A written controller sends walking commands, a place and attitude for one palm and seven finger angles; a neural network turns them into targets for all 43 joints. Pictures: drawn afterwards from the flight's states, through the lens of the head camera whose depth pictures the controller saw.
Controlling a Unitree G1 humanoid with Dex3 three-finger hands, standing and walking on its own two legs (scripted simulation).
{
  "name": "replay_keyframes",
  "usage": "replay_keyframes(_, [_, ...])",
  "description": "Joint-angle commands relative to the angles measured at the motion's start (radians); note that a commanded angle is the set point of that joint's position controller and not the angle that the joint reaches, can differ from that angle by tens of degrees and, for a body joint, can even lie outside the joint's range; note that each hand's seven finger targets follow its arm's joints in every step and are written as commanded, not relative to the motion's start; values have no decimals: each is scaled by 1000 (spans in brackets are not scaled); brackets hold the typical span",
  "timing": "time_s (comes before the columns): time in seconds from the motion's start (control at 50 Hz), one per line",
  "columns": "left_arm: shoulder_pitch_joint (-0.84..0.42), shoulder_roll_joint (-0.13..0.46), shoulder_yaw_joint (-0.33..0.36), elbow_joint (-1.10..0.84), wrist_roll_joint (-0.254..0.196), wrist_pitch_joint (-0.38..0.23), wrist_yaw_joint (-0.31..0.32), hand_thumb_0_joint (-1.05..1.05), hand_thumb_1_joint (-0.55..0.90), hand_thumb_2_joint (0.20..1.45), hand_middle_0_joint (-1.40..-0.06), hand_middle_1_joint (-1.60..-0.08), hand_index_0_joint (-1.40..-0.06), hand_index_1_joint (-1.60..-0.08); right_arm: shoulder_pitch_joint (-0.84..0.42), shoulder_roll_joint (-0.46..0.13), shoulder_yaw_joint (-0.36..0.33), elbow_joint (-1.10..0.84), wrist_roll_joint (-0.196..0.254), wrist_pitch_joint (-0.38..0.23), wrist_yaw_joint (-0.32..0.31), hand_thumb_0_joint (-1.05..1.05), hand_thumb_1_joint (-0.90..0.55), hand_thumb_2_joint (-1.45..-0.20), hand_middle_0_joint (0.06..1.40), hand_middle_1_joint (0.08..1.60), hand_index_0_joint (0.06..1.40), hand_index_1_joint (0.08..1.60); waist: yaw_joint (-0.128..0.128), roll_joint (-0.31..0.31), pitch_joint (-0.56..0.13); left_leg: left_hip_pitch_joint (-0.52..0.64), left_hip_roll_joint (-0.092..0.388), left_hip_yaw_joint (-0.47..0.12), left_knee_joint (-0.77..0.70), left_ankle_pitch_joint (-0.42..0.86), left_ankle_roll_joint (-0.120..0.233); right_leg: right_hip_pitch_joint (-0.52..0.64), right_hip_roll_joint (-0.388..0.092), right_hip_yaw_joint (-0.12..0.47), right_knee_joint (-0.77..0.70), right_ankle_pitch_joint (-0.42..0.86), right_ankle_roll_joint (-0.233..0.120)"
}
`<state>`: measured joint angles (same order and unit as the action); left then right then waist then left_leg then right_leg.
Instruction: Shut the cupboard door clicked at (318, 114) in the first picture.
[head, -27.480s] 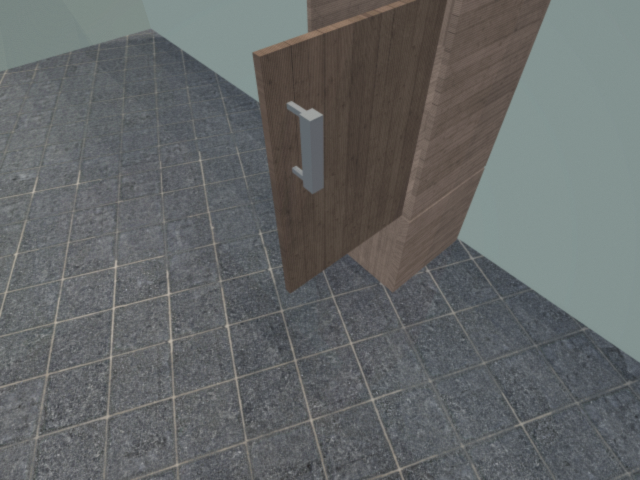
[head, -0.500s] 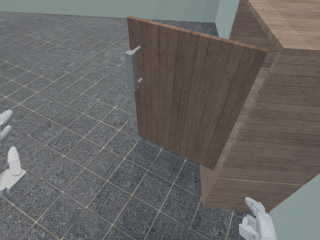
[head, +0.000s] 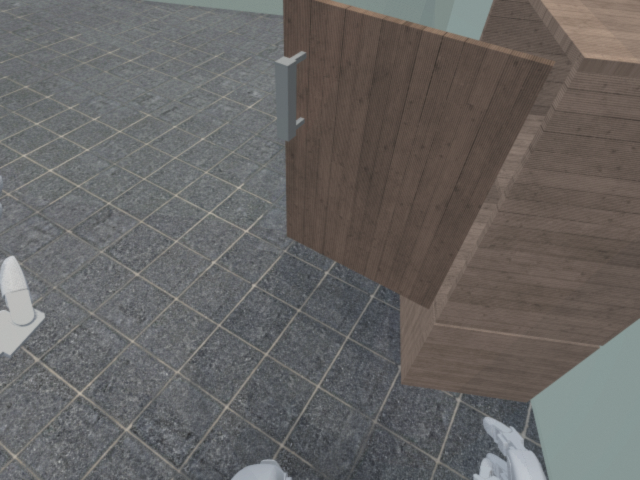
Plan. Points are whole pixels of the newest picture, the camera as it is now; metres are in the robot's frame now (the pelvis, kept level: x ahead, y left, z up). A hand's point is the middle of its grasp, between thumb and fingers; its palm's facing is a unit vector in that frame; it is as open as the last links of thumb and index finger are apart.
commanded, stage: step back with the hand held close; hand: left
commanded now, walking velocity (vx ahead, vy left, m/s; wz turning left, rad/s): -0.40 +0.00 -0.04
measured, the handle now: (293, 96) +0.72 +0.10 +0.11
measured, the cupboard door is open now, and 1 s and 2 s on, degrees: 66 66 66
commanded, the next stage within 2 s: stop stepping back and stand still in 0.40 s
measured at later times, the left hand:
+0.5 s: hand (2, 409) +0.13 +0.23 +0.20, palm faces +0.34 -0.87 -0.35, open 7.5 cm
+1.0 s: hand out of the picture +0.05 +0.25 +0.20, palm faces +0.20 -0.88 -0.43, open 7.5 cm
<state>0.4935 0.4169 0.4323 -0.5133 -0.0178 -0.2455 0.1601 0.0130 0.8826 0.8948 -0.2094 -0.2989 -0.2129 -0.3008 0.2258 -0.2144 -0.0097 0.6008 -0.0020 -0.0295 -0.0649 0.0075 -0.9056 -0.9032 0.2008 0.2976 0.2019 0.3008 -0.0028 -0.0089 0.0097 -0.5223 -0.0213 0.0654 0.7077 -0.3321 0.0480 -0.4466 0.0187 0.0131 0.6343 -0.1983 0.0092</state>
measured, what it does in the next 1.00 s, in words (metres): walks backwards: right foot, then left foot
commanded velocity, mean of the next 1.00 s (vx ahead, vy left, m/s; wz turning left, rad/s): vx -0.08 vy -0.03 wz -0.02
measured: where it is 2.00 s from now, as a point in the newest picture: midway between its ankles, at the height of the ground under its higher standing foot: outside the picture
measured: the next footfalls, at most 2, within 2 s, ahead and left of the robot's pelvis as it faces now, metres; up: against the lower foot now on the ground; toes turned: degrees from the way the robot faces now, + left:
right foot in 0.38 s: -0.18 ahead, -0.13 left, +0.00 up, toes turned -3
left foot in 0.78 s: -0.07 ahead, +0.13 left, +0.00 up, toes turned -3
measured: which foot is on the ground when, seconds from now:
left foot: down 0.00-0.60, up 0.62-0.76, down 0.78-1.00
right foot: down 0.00-0.10, up 0.12-0.36, down 0.38-0.80, up 0.82-1.00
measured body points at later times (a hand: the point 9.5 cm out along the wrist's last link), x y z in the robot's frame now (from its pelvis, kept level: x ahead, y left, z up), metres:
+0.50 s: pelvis -0.10 +0.00 +0.00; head -0.08 +0.04 +0.45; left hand +0.11 +0.28 +0.21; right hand +0.09 -0.23 -0.07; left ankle +0.12 +0.07 -0.72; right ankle -0.22 -0.13 -0.71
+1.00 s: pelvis -0.19 +0.04 +0.02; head -0.18 +0.09 +0.47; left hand +0.03 +0.30 +0.22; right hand -0.09 -0.19 -0.05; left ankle -0.11 +0.13 -0.72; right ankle -0.21 -0.06 -0.68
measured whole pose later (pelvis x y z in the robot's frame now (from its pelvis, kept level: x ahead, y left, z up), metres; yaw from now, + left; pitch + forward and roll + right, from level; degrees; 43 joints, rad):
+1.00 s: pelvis -0.19 +0.04 +0.02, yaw -7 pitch +0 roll -2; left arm 0.61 0.49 0.43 -0.65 -0.05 -0.18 0.15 0.02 0.89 0.90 -0.20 -0.30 -0.21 -0.30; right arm 0.27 -0.09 0.04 0.63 -0.01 -0.13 -0.04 0.01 -0.91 -0.90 0.20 0.30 0.20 0.30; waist -0.07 -0.09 0.00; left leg -0.31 0.04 0.06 0.45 -0.14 0.03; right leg -0.36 0.05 -0.05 0.80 -0.39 0.00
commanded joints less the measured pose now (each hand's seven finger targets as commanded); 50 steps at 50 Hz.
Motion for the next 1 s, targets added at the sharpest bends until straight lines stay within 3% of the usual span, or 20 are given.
replay_keyframes(0.0, [-27, 241, 166, -208, -14, -71, 40, 0, 900, 900, -200, -300, -200, -300, -72, -125, -51, -144, 2, -48, -10, 0, -900, -900, 200, 300, 200, 300, -18, -4, -124, 62, 97, -184, -156, -167, -2, 3, -158, 216, -213, -249, -80])
replay_keyframes(0.1, [-20, 254, 222, -238, -7, -86, 32, 0, 900, 900, -200, -300, -200, -300, -122, -142, -58, -162, -1, -84, -25, 0, -900, -900, 200, 300, 200, 300, 3, 312, -158, -325, 361, -438, -580, -440, 103, 392, 73, 1, 355, -158, 8])
replay_keyframes(0.16, [12, 248, 228, -254, -30, -94, 20, 0, 900, 900, -200, -300, -200, -300, -107, -142, -80, -139, 1, -117, -12, 0, -900, -900, 200, 300, 200, 300, 10, 196, -216, -100, 350, -330, -519, -286, 63, 282, 74, -10, 334, -280, -5])
replay_keyframes(0.26, [18, 172, 124, -204, -71, -77, -1, 0, 900, 900, -200, -300, -200, -300, -100, -122, -52, -91, -2, -137, 0, 0, -900, -900, 200, 300, 200, 300, 6, 211, -160, 116, 294, -233, -540, -192, -46, 223, 65, -61, -113, -342, -23])
replay_keyframes(0.34, [-135, 204, 89, -254, -47, -98, 9, 0, 900, 900, -200, -300, -200, -300, -73, -93, -46, -35, -5, -132, 2, 0, -900, -900, 200, 300, 200, 300, -3, 17, -240, 448, 168, -48, -200, 251, -105, 46, -142, 169, -368, -31, -87])
replay_keyframes(0.38, [-222, 277, 134, -277, -39, -102, 22, 0, 900, 900, -200, -300, -200, -300, -117, -88, -40, -49, -4, -148, -21, 0, -900, -900, 200, 300, 200, 300, 0, 0, -289, 559, 144, 7, -185, 439, -76, 27, -143, 86, -272, 284, -22])
replay_keyframes(0.42, [-252, 275, 126, -309, -45, -86, 5, 0, 900, 900, -200, -300, -200, -300, -104, -108, -74, -56, 23, -157, -33, 0, -900, -900, 200, 300, 200, 300, -27, -8, -362, 681, 164, -50, -211, 650, -29, 46, -19, -13, -128, 332, 60])
replay_keyframes(0.48, [-95, 273, 189, -265, -74, -69, -22, 0, 900, 900, -200, -300, -200, -300, -174, -104, -58, -119, 6, -126, -15, 0, -900, -900, 200, 300, 200, 300, 12, 232, -284, 454, 257, -128, -437, 284, -11, 121, 67, -54, -71, -234, 28])
replay_keyframes(0.52, [82, 260, 224, -180, -91, -40, -30, 0, 900, 900, -200, -300, -200, -300, -171, -103, -47, -153, -2, -96, -7, 0, -900, -900, 200, 300, 200, 300, 24, 344, -190, 159, 207, -106, -537, -240, -122, 271, 90, -112, -135, -405, -58])
replay_keyframes(0.54, [95, 265, 227, -178, -90, -32, -30, 0, 900, 900, -200, -300, -200, -300, -166, -102, -43, -160, -1, -74, -6, 0, -900, -900, 200, 300, 200, 300, 20, 291, -157, 125, 120, -2, -386, -279, -165, 223, 46, -94, -226, -452, -97])
replay_keyframes(0.56, [121, 284, 235, -158, -89, -26, -22, 0, 900, 900, -200, -300, -200, -300, -148, -87, -47, -152, 13, -58, -8, 0, -900, -900, 200, 300, 200, 300, 10, 30, -106, 234, 13, 100, 23, -139, -177, -57, -133, 117, -430, -621, -148])
replay_keyframes(0.58, [89, 287, 206, -198, -87, -20, -15, 0, 900, 900, -200, -300, -200, -300, -140, -82, -60, -137, 20, -50, -12, 0, -900, -900, 200, 300, 200, 300, 9, -226, -9, 276, -22, -72, 481, -115, -152, -410, -401, 467, -585, -790, -250])
replay_keyframes(0.6, [73, 311, 240, -241, -77, -13, 4, 0, 900, 900, -200, -300, -200, -300, -132, -104, -67, -115, 5, -47, -10, 0, -900, -900, 200, 300, 200, 300, 5, -192, 39, 198, 4, -171, 667, -99, -124, -487, -451, 477, -582, -719, -322])
replay_keyframes(0.66, [-37, 234, 140, -181, -40, 2, 5, 0, 900, 900, -200, -300, -200, -300, -117, -64, -6, -122, 5, -47, -12, 0, -900, -900, 200, 300, 200, 300, -29, -54, 81, 8, 124, -100, 288, -28, -74, -98, -259, 93, -390, -312, -161])
replay_keyframes(0.74, [-343, 138, -23, -54, -6, 17, 32, 0, 900, 900, -200, -300, -200, -300, -43, -134, -46, -53, 15, -114, -47, 0, -900, -900, 200, 300, 200, 300, -39, 36, 28, 268, 62, -27, -172, 91, -52, 75, -159, -34, -153, -139, -70])
replay_keyframes(0.78, [-345, 159, -12, -176, 0, 5, 42, 0, 900, 900, -200, -300, -200, -300, -52, -176, -62, -96, 25, -139, -57, 0, -900, -900, 200, 300, 200, 300, -14, 292, -58, 358, 228, -299, -341, 129, 11, 46, -44, -54, 33, -207, -8])
replay_keyframes(0.8, [-259, 208, 34, -211, -5, 5, 40, 0, 900, 900, -200, -300, -200, -300, -50, -164, -59, -120, 24, -150, -51, 0, -900, -900, 200, 300, 200, 300, -10, 294, -97, 431, 287, -423, -391, 244, 28, 3, -3, -51, 107, -274, -4])
replay_keyframes(0.84, [-156, 244, 87, -373, -25, -20, 21, 0, 900, 900, -200, -300, -200, -300, -56, -106, -40, -97, -9, -162, -22, 0, -900, -900, 200, 300, 200, 300, -30, 295, -179, 434, 297, -522, -486, 215, -58, -7, 6, 12, 302, -328, -5])
replay_keyframes(0.9, [62, 279, 164, -464, -38, -29, 11, 0, 900, 900, -200, -300, -200, -300, -78, -102, -37, -113, -3, -165, 16, 0, -900, -900, 200, 300, 200, 300, -4, 217, -203, 350, 269, -367, -511, -63, -16, 69, 6, -2, 256, -190, -5])
replay_keyframes(0.98, [214, 251, 194, -304, -45, -5, 17, 0, 900, 900, -200, -300, -200, -300, -97, -93, -14, -120, -15, -108, 12, 0, -900, -900, 200, 300, 200, 300, -6, 326, -115, 103, 241, -198, -590, -310, 4, 265, 45, -134, 41, -209, -27])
